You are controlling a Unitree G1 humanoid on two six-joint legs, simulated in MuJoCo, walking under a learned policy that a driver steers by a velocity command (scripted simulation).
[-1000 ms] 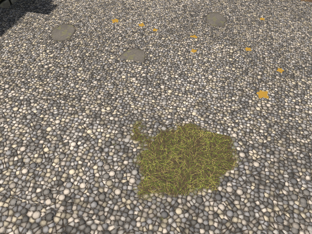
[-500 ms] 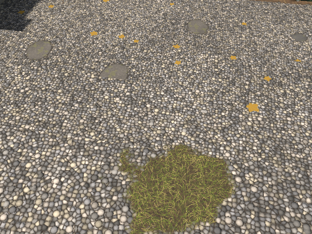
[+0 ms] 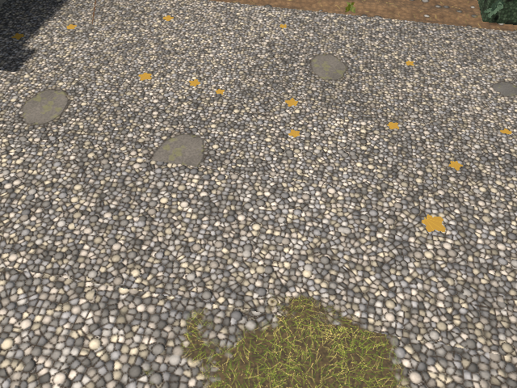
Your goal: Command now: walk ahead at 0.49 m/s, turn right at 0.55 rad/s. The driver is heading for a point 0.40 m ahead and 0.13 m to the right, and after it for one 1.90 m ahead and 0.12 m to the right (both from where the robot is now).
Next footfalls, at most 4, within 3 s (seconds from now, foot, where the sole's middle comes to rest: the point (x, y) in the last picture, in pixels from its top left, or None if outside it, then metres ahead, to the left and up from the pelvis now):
0.12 left None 0.17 0.17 -0.87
0.64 right None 0.44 -0.12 -0.87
1.04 left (320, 357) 0.67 -0.03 -0.87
1.40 right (409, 363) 0.70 -0.27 -0.87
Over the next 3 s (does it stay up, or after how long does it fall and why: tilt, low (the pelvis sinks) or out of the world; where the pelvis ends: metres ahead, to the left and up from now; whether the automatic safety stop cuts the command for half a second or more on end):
stays up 1.08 -0.17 -0.28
